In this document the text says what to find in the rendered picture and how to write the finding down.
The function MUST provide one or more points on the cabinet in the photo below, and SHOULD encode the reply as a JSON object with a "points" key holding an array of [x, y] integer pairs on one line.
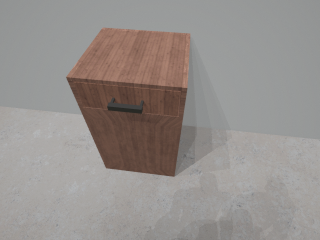
{"points": [[136, 142]]}

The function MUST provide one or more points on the drawer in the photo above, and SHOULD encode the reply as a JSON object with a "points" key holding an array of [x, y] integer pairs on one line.
{"points": [[155, 101]]}

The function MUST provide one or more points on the handle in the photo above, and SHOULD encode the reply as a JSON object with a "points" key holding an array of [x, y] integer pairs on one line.
{"points": [[129, 108]]}

